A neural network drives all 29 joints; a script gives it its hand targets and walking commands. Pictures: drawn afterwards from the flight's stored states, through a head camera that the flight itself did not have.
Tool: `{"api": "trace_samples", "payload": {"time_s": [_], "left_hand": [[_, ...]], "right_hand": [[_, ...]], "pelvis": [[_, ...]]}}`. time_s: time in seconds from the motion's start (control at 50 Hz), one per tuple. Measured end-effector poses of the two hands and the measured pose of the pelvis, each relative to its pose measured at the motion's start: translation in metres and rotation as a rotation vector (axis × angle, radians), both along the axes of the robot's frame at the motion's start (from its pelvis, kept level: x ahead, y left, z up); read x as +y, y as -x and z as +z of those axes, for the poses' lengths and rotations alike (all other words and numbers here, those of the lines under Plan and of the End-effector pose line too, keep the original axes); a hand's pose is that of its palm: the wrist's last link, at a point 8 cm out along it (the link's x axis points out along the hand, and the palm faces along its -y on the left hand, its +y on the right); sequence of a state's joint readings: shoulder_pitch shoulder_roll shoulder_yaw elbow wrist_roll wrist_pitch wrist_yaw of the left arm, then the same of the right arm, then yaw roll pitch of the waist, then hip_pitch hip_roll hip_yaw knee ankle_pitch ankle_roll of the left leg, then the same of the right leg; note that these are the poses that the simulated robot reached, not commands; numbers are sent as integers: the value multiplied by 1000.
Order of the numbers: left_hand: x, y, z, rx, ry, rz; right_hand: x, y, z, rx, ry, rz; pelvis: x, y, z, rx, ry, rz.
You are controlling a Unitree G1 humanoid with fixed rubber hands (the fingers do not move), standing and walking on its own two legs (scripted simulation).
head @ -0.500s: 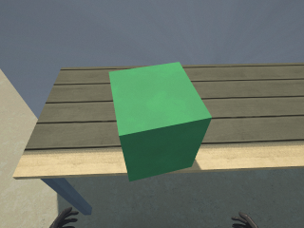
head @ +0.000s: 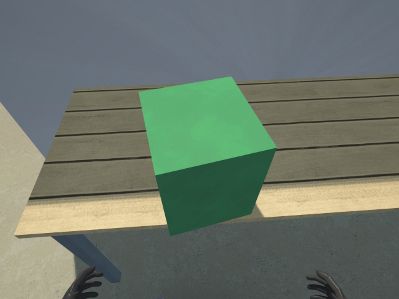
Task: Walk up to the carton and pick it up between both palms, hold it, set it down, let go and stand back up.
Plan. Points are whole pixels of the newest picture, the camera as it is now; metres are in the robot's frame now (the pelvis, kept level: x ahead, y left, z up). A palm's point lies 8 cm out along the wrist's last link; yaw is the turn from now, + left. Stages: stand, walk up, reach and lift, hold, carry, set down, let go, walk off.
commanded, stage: reach and lift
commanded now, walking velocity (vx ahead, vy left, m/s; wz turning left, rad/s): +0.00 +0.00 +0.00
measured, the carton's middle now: (199, 158) +0.39 +0.01 +0.05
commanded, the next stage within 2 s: none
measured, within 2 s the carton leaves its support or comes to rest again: neither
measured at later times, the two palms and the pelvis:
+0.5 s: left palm (88, 286) +0.15 +0.22 -0.04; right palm (335, 279) +0.17 -0.25 -0.04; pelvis +0.00 -0.04 +0.02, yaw +5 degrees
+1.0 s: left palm (96, 276) +0.16 +0.20 -0.01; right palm (326, 249) +0.21 -0.23 +0.00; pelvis +0.02 -0.04 +0.02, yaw +5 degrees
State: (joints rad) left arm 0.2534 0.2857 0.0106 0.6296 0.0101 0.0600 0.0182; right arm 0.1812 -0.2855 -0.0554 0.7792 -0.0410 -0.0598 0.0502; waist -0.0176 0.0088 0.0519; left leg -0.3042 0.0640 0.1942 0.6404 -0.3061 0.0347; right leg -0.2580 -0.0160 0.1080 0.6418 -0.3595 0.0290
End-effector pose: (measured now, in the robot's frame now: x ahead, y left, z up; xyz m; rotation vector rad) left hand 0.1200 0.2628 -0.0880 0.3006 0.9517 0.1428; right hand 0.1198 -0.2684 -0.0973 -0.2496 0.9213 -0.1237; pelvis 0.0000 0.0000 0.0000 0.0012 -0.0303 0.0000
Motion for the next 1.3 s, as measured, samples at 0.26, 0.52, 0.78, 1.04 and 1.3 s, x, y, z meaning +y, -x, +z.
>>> {"api": "trace_samples", "payload": {"time_s": [0.26,0.52,0.78,1.04,1.3], "left_hand": [[-45,-41,37,-202,80,67],[-45,-29,53,-296,69,135],[-51,-29,70,-398,87,154],[-67,-43,77,-540,127,196],[-76,-48,110,-685,93,194]], "right_hand": [[9,-48,39,-248,-50,118],[23,-48,56,-290,-96,125],[33,-66,73,-390,-150,131],[39,-94,95,-472,-202,158],[44,-108,116,-640,-300,177]], "pelvis": [[-18,3,13,-66,3,73],[-39,2,18,-110,-17,91],[-37,-6,22,-65,-16,84],[-43,-27,24,-37,-13,93],[-48,-42,23,-40,-11,90]]}}
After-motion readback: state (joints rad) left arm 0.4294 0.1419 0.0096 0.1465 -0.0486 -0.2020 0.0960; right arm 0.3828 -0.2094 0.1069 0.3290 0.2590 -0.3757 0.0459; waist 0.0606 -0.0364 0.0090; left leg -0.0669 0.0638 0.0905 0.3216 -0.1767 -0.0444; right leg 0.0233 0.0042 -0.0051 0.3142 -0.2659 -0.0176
